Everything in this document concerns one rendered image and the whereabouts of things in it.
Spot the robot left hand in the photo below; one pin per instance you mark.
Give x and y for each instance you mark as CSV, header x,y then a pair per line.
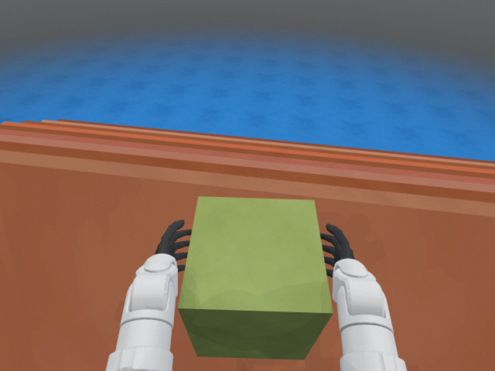
x,y
168,245

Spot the carton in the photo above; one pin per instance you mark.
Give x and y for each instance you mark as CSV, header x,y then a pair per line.
x,y
255,283

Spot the robot right forearm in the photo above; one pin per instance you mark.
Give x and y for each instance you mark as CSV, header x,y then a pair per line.
x,y
365,323

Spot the robot right hand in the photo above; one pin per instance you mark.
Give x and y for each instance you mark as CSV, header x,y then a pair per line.
x,y
341,249

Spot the robot left forearm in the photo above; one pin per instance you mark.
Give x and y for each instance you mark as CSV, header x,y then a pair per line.
x,y
147,320

